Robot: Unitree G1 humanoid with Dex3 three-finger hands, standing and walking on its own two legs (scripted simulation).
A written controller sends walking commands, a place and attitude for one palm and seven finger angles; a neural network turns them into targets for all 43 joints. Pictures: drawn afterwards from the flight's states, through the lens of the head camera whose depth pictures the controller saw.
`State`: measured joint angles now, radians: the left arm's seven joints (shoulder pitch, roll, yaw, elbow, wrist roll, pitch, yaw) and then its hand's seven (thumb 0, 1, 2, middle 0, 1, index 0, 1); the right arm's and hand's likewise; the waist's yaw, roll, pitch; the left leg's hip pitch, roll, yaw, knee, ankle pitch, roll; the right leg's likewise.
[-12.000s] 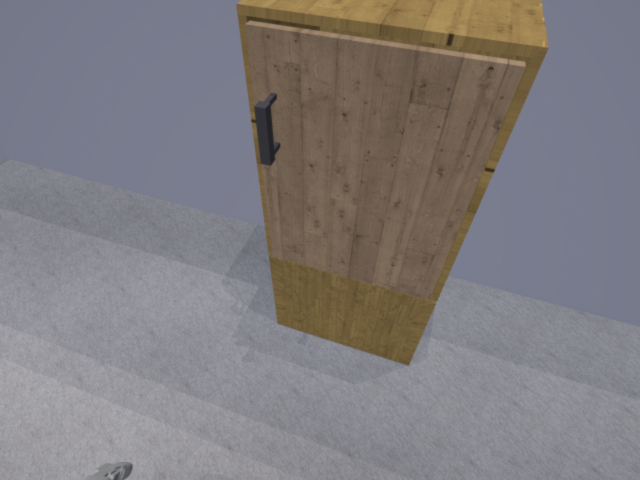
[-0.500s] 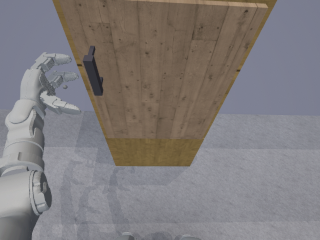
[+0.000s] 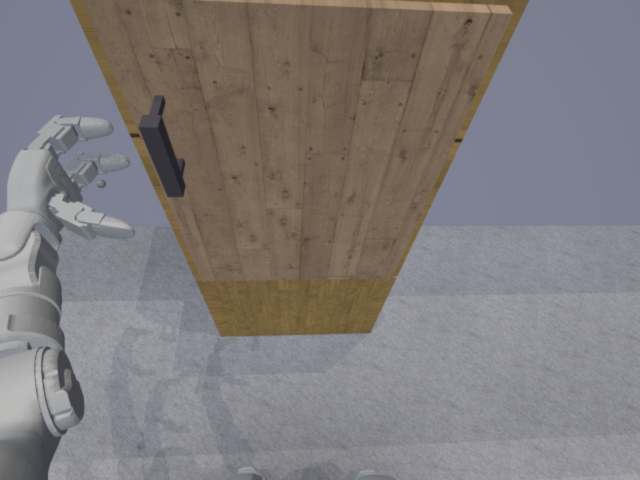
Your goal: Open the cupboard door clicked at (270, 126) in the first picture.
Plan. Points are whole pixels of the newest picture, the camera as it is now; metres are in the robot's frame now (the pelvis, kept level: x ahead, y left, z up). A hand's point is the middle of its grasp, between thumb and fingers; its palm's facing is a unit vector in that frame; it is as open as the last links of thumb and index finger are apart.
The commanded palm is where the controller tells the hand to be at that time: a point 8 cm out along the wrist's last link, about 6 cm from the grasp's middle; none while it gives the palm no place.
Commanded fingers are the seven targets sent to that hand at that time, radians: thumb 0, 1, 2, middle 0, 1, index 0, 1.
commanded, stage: move the hooked fingers beside the handle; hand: left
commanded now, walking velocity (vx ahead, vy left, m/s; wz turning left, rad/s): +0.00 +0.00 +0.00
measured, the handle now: (167, 148) +0.51 +0.18 +0.10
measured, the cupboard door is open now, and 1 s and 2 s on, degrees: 0 0 0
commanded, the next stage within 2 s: slide the fingers in behind the handle in 0.44 s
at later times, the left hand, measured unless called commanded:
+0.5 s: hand (104, 180) +0.45 +0.25 +0.10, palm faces +0.01 -1.00 +0.00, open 14.0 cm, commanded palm +0.43 +0.29 +0.10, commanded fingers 0.00 -0.50 0.30 -0.30 -1.20 -0.30 -1.20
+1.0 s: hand (140, 176) +0.46 +0.21 +0.10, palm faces -0.01 -1.00 -0.01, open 14.0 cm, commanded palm +0.43 +0.26 +0.10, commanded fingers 0.00 -0.50 0.30 -0.30 -1.20 -0.30 -1.20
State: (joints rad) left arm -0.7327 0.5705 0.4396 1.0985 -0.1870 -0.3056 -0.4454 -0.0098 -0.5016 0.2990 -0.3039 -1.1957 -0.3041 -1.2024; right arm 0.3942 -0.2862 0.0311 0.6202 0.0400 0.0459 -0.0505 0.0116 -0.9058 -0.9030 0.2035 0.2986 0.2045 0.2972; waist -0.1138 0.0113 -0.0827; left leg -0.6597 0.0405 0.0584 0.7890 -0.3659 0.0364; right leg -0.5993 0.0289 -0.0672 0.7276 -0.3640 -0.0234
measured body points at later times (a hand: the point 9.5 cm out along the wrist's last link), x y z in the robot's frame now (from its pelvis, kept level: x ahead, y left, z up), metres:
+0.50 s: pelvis +0.00 +0.01 +0.00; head +0.08 +0.03 +0.44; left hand +0.45 +0.30 +0.10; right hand +0.04 -0.26 -0.11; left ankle +0.01 +0.09 -0.71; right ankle -0.01 -0.11 -0.71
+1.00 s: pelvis -0.01 +0.01 +0.00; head +0.07 +0.02 +0.44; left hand +0.45 +0.26 +0.11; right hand +0.04 -0.26 -0.12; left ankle +0.01 +0.09 -0.71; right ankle -0.01 -0.11 -0.71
